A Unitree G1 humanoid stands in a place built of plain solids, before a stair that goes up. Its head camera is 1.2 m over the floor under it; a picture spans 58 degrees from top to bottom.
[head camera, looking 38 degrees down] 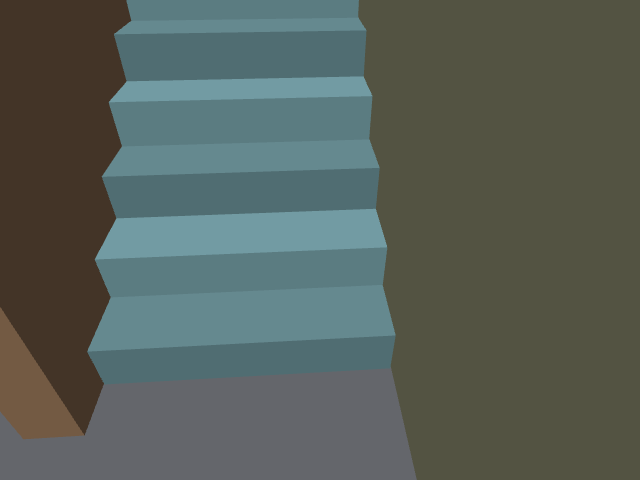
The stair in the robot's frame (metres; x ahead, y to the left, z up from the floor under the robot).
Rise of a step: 0.17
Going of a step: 0.22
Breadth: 0.91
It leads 4 degrees to the left of straight ahead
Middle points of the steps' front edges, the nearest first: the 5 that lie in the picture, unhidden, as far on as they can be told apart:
0.83 0.23 0.17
1.05 0.24 0.33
1.27 0.25 0.50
1.49 0.27 0.66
1.71 0.28 0.83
